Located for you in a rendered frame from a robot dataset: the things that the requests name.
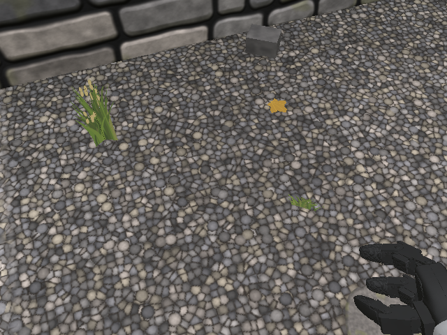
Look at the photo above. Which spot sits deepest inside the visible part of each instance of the right robot forearm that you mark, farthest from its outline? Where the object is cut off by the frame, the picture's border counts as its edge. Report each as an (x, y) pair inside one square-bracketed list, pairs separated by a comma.
[(441, 328)]

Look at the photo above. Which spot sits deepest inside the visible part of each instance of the robot right hand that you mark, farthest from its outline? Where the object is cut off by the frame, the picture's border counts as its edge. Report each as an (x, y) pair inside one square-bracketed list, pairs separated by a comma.
[(425, 296)]

